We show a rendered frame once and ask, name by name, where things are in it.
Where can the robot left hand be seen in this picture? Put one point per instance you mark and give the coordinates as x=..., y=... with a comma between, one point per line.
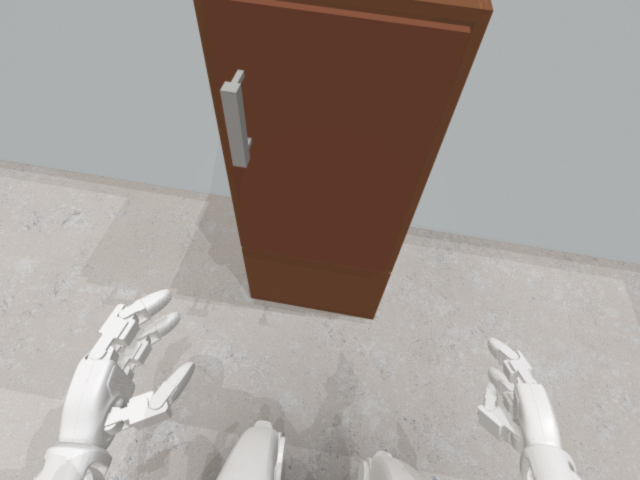
x=105, y=374

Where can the right robot forearm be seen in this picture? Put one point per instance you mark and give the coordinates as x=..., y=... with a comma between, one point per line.
x=545, y=462

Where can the left robot forearm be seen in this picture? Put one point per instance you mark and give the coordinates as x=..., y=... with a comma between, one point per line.
x=74, y=461

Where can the robot right shin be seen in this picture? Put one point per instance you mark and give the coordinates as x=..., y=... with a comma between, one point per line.
x=381, y=453

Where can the handle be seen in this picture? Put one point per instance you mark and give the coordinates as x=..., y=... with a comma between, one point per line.
x=232, y=102

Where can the cupboard door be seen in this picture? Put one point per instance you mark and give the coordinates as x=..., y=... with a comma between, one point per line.
x=342, y=107

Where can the robot right thigh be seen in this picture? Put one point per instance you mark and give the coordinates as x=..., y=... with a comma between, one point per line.
x=386, y=468

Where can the robot right hand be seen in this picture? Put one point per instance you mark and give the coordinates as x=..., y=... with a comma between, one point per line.
x=526, y=401

